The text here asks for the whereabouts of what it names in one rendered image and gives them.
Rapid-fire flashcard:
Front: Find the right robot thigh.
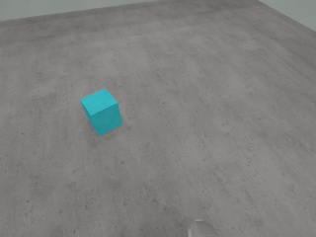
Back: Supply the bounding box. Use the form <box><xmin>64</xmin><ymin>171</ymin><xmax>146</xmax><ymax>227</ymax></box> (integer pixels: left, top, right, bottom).
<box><xmin>188</xmin><ymin>220</ymin><xmax>221</xmax><ymax>237</ymax></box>

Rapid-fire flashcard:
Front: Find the carton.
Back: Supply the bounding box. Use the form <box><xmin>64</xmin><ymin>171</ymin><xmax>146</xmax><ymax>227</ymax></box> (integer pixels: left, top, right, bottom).
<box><xmin>80</xmin><ymin>88</ymin><xmax>122</xmax><ymax>136</ymax></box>

